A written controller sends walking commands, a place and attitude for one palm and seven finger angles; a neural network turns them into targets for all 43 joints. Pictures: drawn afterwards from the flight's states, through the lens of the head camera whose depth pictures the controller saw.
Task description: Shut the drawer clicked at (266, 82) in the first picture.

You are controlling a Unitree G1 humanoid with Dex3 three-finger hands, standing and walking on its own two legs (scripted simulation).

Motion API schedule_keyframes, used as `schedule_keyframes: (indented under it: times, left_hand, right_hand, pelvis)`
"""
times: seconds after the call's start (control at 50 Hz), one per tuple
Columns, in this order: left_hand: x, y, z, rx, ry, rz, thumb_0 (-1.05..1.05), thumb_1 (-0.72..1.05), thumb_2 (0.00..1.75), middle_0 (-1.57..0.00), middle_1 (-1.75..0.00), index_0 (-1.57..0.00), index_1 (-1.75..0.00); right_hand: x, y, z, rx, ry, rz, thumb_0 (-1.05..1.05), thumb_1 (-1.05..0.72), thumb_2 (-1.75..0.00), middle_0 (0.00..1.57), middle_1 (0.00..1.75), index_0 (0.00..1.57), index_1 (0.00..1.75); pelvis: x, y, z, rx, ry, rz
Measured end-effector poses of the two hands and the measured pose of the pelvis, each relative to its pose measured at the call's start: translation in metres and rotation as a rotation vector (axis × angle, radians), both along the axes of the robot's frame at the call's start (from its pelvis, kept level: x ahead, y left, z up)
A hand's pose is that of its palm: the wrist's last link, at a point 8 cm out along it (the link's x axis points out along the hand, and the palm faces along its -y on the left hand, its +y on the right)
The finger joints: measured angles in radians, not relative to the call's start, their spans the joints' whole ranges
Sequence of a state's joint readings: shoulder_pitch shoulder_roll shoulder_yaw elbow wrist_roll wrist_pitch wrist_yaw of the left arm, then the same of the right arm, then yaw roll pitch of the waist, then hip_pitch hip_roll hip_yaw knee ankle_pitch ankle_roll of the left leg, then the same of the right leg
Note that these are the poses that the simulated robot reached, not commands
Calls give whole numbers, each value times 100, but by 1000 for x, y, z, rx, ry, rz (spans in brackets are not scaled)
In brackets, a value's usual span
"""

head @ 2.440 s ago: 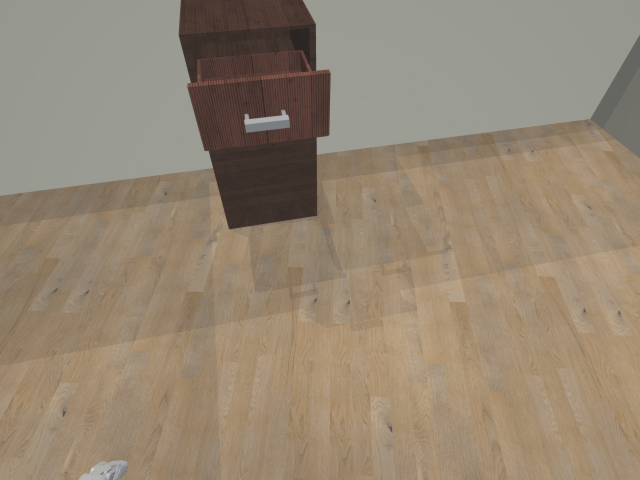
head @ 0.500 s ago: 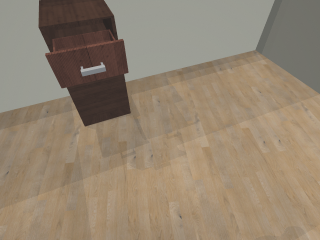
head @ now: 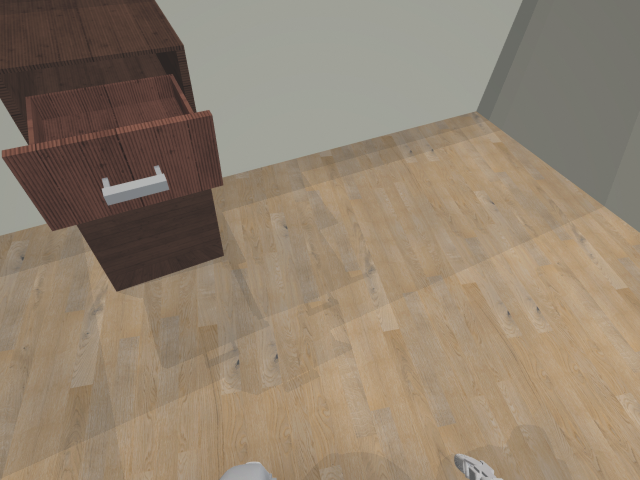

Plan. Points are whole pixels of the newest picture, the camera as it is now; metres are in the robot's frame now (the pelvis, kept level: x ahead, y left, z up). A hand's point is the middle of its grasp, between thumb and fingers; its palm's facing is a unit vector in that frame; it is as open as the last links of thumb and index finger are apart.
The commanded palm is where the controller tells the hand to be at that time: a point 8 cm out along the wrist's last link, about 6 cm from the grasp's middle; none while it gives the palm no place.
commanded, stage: walk to a spot facing it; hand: left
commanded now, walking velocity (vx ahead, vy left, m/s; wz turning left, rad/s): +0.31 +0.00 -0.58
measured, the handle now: (134, 182) +0.59 +0.42 -0.04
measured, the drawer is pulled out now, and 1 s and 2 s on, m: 0.30 0.30 0.30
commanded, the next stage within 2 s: turn to face it in 0.34 s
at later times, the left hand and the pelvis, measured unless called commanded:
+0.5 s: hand (267, 345) +0.34 +0.12 -0.15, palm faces -0.30 -0.92 -0.23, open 7.4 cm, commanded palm none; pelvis +0.17 -0.03 +0.00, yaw -16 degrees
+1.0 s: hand (235, 374) +0.29 +0.16 -0.17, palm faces +0.01 -0.98 -0.18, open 7.3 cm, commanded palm none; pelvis +0.21 -0.02 +0.01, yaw -2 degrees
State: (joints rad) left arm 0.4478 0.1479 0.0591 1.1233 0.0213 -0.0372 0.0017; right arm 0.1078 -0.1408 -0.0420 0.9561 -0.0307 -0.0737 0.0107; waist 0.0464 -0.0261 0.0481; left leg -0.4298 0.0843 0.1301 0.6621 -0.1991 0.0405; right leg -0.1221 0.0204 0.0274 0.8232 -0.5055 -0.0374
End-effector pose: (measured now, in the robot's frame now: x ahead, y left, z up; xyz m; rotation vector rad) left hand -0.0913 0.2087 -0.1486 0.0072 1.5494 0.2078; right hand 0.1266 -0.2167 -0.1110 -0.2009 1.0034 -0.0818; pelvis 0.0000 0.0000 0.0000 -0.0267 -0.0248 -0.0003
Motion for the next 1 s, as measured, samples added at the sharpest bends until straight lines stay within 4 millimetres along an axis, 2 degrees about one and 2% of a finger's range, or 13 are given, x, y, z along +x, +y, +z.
schedule_keyframes:
  times: [0.08, 0.12, 0.18, 0.24, 0.36, 0.44, 0.52, 0.58, 0.66, 0.76, 0.84, 0.94, 1.0]
  left_hand:
    - [71, 29, 6, 22, -69, -65, 1, 91, 90, -20, -30, -20, -30]
    - [113, 40, 13, 35, -128, -98, 1, 91, 90, -20, -30, -20, -30]
    - [173, 48, 24, 49, -208, -151, 1, 91, 90, -20, -30, -20, -30]
    - [230, 48, 33, 53, -269, -209, 1, 91, 90, -19, -30, -20, -30]
    - [334, 21, 42, 50, -341, -350, 0, 91, 90, -19, -30, -20, -30]
    - [398, -14, 41, 49, -377, -457, 1, 91, 90, -19, -30, -20, -30]
    - [450, -50, 31, 61, -464, -528, 1, 91, 90, -20, -30, -20, -30]
    - [462, -69, 34, 54, -481, -536, 0, 91, 90, -20, -30, -20, -30]
    - [464, -87, 40, 29, -471, -519, 0, 91, 90, -20, -30, -20, -30]
    - [456, -91, 40, -12, -474, -428, 0, 90, 90, -20, -30, -21, -30]
    - [439, -71, 31, -13, -464, -320, 0, 90, 90, -20, -30, -21, -30]
    - [403, -22, 9, 26, -379, -202, 0, 90, 90, -20, -30, -21, -30]
    - [378, 5, 12, 69, -296, -168, 0, 91, 90, -20, -30, -21, -30]
  right_hand:
    - [-10, 9, 3, 0, 56, -80, 0, -91, -90, 20, 30, 20, 30]
    - [-19, 4, 7, -14, 80, -155, -1, -93, -90, 20, 30, 21, 30]
    - [-33, -4, 10, -30, 137, -213, -2, -95, -90, 20, 30, 21, 30]
    - [-50, -6, 8, -26, 205, -266, -2, -94, -90, 20, 30, 20, 30]
    - [-79, -4, -2, 23, 346, -383, 0, -92, -90, 20, 30, 20, 30]
    - [-89, -5, -15, 72, 428, -462, 0, -91, -90, 20, 30, 20, 30]
    - [-86, -17, -36, 116, 490, -505, 0, -91, -90, 20, 30, 20, 30]
    - [-65, -29, -38, 112, 481, -509, 1, -91, -90, 20, 30, 20, 30]
    - [-27, -40, -29, 102, 413, -484, 1, -91, -90, 20, 30, 20, 30]
    - [17, -45, -18, 90, 363, -406, 0, -91, -90, 20, 30, 20, 30]
    - [48, -47, -10, 48, 343, -325, 1, -92, -90, 20, 30, 20, 30]
    - [83, -51, -8, -29, 290, -237, 1, -92, -90, 20, 30, 20, 30]
    - [97, -51, 1, -53, 268, -203, 1, -92, -90, 20, 30, 20, 30]
  pelvis:
    - [28, 11, 10, 20, -7, -45]
    - [41, 15, 16, 28, -2, -67]
    - [62, 19, 23, 38, 6, -107]
    - [82, 18, 26, 45, 9, -141]
    - [121, 6, 24, 52, 4, -211]
    - [146, -12, 15, 57, 6, -263]
    - [169, -38, -4, 58, 10, -286]
    - [178, -45, -1, 37, 1, -284]
    - [190, -51, 10, 24, 3, -256]
    - [199, -51, 17, 18, 8, -191]
    - [204, -44, 16, 9, 10, -133]
    - [207, -28, 5, -6, 24, -64]
    - [207, -24, 11, -1, 31, -39]
